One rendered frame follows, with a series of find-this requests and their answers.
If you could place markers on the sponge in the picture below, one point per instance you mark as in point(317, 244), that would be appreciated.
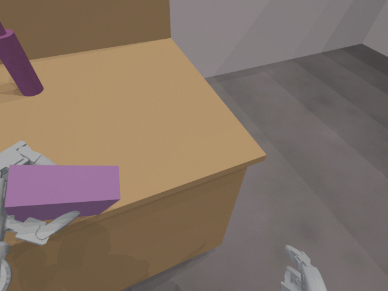
point(46, 192)

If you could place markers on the table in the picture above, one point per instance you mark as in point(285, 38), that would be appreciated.
point(118, 91)

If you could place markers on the robot left forearm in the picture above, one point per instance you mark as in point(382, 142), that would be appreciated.
point(5, 267)

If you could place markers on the left robot hand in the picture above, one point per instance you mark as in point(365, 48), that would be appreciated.
point(31, 230)

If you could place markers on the right robot hand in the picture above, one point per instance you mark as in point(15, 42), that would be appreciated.
point(309, 279)

